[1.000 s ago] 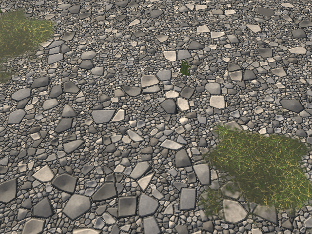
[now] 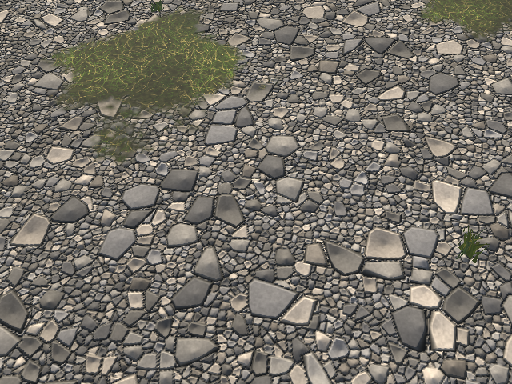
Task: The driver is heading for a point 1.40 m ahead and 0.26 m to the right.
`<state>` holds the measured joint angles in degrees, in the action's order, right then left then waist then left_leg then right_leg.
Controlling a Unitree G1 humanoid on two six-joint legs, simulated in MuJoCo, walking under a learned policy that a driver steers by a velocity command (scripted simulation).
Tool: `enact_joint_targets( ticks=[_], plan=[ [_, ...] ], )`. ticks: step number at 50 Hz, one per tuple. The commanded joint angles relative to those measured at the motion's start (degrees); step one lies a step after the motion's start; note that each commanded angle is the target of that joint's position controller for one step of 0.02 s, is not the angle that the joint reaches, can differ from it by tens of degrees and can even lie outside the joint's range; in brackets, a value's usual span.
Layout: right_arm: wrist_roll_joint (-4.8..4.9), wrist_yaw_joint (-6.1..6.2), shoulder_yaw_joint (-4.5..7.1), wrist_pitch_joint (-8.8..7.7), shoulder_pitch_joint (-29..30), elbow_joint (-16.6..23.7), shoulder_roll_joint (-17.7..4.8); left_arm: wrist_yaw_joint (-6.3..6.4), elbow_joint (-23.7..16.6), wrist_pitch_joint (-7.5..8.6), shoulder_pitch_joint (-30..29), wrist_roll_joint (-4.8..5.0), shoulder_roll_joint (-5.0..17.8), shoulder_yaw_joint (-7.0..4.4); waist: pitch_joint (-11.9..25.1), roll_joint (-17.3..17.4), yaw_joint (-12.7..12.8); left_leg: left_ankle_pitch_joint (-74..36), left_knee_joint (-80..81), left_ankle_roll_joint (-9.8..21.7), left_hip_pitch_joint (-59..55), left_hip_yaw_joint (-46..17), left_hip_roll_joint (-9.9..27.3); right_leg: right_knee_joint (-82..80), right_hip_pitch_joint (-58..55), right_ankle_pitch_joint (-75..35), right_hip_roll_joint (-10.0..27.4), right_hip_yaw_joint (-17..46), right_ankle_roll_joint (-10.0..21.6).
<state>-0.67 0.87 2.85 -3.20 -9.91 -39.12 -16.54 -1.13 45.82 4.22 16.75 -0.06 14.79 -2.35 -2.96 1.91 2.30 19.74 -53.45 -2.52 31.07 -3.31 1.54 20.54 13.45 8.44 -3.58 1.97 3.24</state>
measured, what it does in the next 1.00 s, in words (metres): steps on the spot, turning right: left foot, then right foot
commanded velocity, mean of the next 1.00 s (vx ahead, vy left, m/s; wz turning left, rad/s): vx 0.06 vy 0.00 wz -0.31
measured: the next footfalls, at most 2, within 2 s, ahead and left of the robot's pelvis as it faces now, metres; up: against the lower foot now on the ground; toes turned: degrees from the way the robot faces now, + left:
left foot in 0.20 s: +0.21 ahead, +0.12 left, +0.00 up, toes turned -12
right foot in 0.62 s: +0.09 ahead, -0.12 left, +0.00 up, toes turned -23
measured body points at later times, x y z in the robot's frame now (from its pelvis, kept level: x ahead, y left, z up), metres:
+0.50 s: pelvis +0.09 +0.03 +0.00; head +0.13 +0.02 +0.44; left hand +0.30 +0.27 -0.11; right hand +0.17 -0.28 -0.10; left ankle +0.17 +0.13 -0.75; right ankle +0.06 -0.11 -0.69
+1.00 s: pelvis +0.09 -0.02 -0.01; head +0.10 -0.03 +0.44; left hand +0.34 +0.15 -0.11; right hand +0.08 -0.32 -0.13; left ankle +0.12 +0.12 -0.73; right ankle +0.06 -0.10 -0.75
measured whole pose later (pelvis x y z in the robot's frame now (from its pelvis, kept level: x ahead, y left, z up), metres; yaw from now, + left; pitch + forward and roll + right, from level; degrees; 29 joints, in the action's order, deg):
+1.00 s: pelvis +0.09 -0.02 -0.01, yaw -20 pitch +0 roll +0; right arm 1.1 0.8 3.5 2.5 -11.5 -47.1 -16.4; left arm 1.3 42.7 -1.2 5.7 -0.6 12.6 -1.2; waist -1.8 1.1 -1.5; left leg 23.1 -40.3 -3.6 16.7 0.2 2.8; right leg 28.6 12.9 15.5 -1.7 -3.9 3.2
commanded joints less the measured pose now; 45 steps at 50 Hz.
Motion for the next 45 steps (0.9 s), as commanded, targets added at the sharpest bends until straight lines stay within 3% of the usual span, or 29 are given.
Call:
enact_joint_targets(
  ticks=[1,6,9,10,11,12,13,14,15,16,18,23,26,28,30,31,32,33,34,35,36,37,38,40,42,45],
  plan=[
    [0.14,0.5,0.57,0.17,-2.1,2.6,-2.6,1.27,-3.8,-0.54,-3.2,0.86,12.5,-3.46,8.7,-7.7,-2.6,-7.4,8.8,-1.5,-5.2,0.9,-1.8,-2.5,-3.4,-40.2,12.8,9.5,9.8],
    [0.67,0.24,1.12,0.9,4.7,4.3,-3.8,2.52,-3.1,-3.11,-1.2,1.76,11.7,-3.73,7.4,-8.6,-0.9,-12.0,18.5,-1.3,-8.0,-1.4,-3.7,0.1,-2.7,-24.7,12.3,14.1,7.5],
    [0.6,-0.2,2.05,-0.26,2.1,3.5,-5.2,3.18,-4.6,-4.09,-4.4,1.88,10.9,-3.69,7.0,-8.9,-3.9,-17.5,29.9,0.9,-15.2,-1.7,-3.3,5.0,-1.9,-13.9,10.1,18.2,4.7],
    [-0.12,0.1,2.58,-0.66,0.7,3.5,-7.1,3.21,-5.2,-4.08,-3.7,1.46,8.8,-3.12,8.6,-6.7,-3.9,-24.5,32.7,3.1,-21.5,-3.9,1.4,9.6,1.0,-7.7,7.4,17.4,2.3],
    [-1.14,0.9,3.19,-0.41,-1.8,3.9,-10.5,3.09,-6.1,-3.91,-1.9,0.05,5.2,-2.04,12.8,3.8,-3.3,-43.1,30.7,7.9,-31.5,-13.6,13.9,22.6,8.5,11.2,2.4,11.6,-0.7],
    [-1.91,0.71,3.38,0.75,-2.4,3.4,-10.9,3.03,-6.4,-3.89,5.2,0.64,4.9,-1.83,16.6,14.9,-0.5,-48.5,30.5,17.8,-36.8,-26.4,24.0,33.1,18.2,34.3,-2.7,5.7,-3.5],
    [-0.81,0.52,2.95,1.2,-1.3,3.9,-8.3,3.1,-5.1,-4.29,6.4,0.69,9.8,-3.03,15.2,10.5,-1.2,-39.3,32.7,19.6,-34.1,-27.6,23.5,42.3,20.6,31.4,1.1,5.7,-5.6],
    [-0.61,0.47,2.14,1.27,0.8,4.3,-5.5,3.28,-4.7,-5.11,3.3,1.27,12.4,-4.15,11.6,6.4,-1.7,-33.0,32.9,17.3,-30.7,-20.9,19.4,46.7,21.9,27.0,2.4,5.3,-6.6],
    [-0.58,0.41,1.81,1.51,3.6,4.5,-4.9,3.7,-4.3,-6.24,2.5,1.42,12.1,-4.47,9.7,4.1,-0.8,-27.7,33.7,15.3,-27.0,-15.9,16.2,47.8,21.7,23.5,3.5,4.7,-7.6],
    [-0.27,0.41,1.7,1.71,5.6,4.5,-4.7,3.94,-4.7,-7.15,1.9,1.18,11.9,-4.6,7.9,4.7,-0.6,-25.2,34.7,14.9,-23.6,-12.9,15.0,48.4,21.1,20.7,4.3,4.4,-8.4],
    [-0.86,0.7,1.89,2.02,6.3,3.7,-5.5,3.65,-5.8,-7.79,1.1,1.23,9.1,-4.03,6.0,6.4,-0.5,-24.1,36.8,14.9,-18.7,-6.8,12.1,46.5,17.9,16.7,4.3,1.6,-9.3],
    [-0.46,1.45,2.77,2.63,5.2,2.2,-7.5,2.4,-9.3,-7.41,-3.9,0.89,6.7,-2.85,8.4,6.6,-2.6,-25.5,36.9,16.7,-22.0,-2.3,14.3,33.3,14.1,13.5,6.7,-0.6,-8.8],
    [0.0,0.97,3.43,3.08,5.0,1.5,-9.4,1.46,-10.4,-7.51,-4.9,0.92,7.7,-2.9,8.8,7.1,-3.0,-25.8,36.3,16.5,-21.9,-0.6,15.7,26.8,9.5,12.8,6.5,-2.8,-7.3],
    [0.72,0.67,3.69,3.22,4.8,0.9,-10.1,0.87,-10.8,-7.77,-4.7,0.96,8.3,-3.19,8.5,7.3,-2.6,-25.0,34.8,15.4,-22.6,-0.1,16.5,21.7,7.2,12.0,6.1,-3.9,-5.8],
    [1.96,0.65,3.73,3.42,5.4,0.1,-10.2,0.4,-9.9,-7.83,-1.9,0.74,8.0,-3.46,8.4,6.3,-0.5,-22.2,30.5,12.3,-20.4,1.9,15.3,10.5,0.5,5.2,4.4,-5.5,-3.0],
    [2.24,0.51,3.34,3.48,2.7,-1.4,-8.5,0.62,-9.3,-7.78,-0.2,0.33,9.1,-3.9,8.0,3.6,-0.2,-17.2,26.3,8.7,-16.7,4.3,13.0,4.5,-5.0,0.2,3.7,-3.9,-1.0],
    [0.67,0.0,2.36,3.44,0.5,-1.6,-5.0,1.46,-9.7,-7.67,0.6,0.25,13.8,-5.02,7.7,-9.6,-1.8,-3.5,13.3,2.7,-6.6,10.7,7.3,-0.7,-12.2,-13.9,13.8,10.4,2.9],
    [-0.75,0.38,1.91,3.29,4.3,1.6,-4.3,1.66,-11.4,-7.19,-1.1,-0.94,18.3,-5.53,6.1,-20.9,-0.9,17.0,2.4,-1.1,5.9,10.0,-0.6,-2.0,-10.8,-22.9,26.7,25.6,14.3],
    [-0.25,0.85,2.87,3.43,7.6,1.6,-7.2,1.44,-11.5,-5.95,-0.5,-2.33,15.1,-4.64,8.0,-14.0,2.1,17.9,-7.3,-1.0,5.0,3.0,0.6,-2.8,-7.6,-19.9,25.8,23.8,16.8],
    [0.81,0.9,3.27,3.79,6.4,0.7,-7.6,1.43,-11.1,-4.97,-3.0,-2.3,13.3,-3.87,7.2,-12.1,0.1,13.7,-10.1,-0.3,4.2,1.3,1.2,-2.6,-5.9,-17.2,22.4,18.4,13.9],
    [0.92,1.2,3.48,4.19,4.0,-1.2,-7.2,1.59,-11.2,-4.49,-6.5,-1.35,12.0,-3.62,6.8,-9.7,-1.6,9.4,-9.9,-0.4,4.0,0.9,1.6,-2.3,-5.9,-13.3,18.9,14.6,10.7],
    [0.44,1.49,3.65,4.56,3.0,-2.2,-7.6,1.78,-11.2,-4.28,-8.8,-0.4,10.1,-2.9,6.4,-9.9,-2.3,6.1,-9.7,-1.0,3.7,0.9,1.8,-1.9,-5.8,-14.8,17.7,12.7,9.1],
    [0.29,1.4,3.53,4.66,1.4,-3.3,-6.9,2.07,-10.9,-4.11,-9.9,-0.44,7.7,-1.79,7.2,-9.8,-3.4,3.2,-10.1,-1.6,0.5,1.0,1.7,-1.7,-4.5,-18.4,16.4,9.8,8.6],
    [0.88,0.88,2.8,4.63,-1.0,-4.9,-4.8,2.19,-9.8,-3.74,-10.6,-1.26,4.1,-0.4,8.3,-9.2,-4.2,-0.7,-4.2,-2.4,-4.6,1.2,2.2,-1.5,-4.5,-19.4,14.6,5.3,8.0],
    [1.05,0.33,1.71,4.59,0.8,-5.2,-3.2,2.23,-8.3,-3.57,-10.3,-1.62,4.3,-0.34,7.2,-9.5,-2.7,-1.9,6.0,-2.5,-9.0,1.4,2.8,-1.6,-4.8,-15.8,14.0,3.6,7.4],
    [1.46,0.07,1.88,4.73,3.1,-3.6,-6.0,2.39,-6.3,-4.21,-8.9,-1.46,9.0,-1.74,5.0,-9.9,-0.6,2.6,11.5,-2.1,-10.4,3.0,1.8,-1.5,-5.5,-12.3,17.1,6.8,9.6]
  ],
)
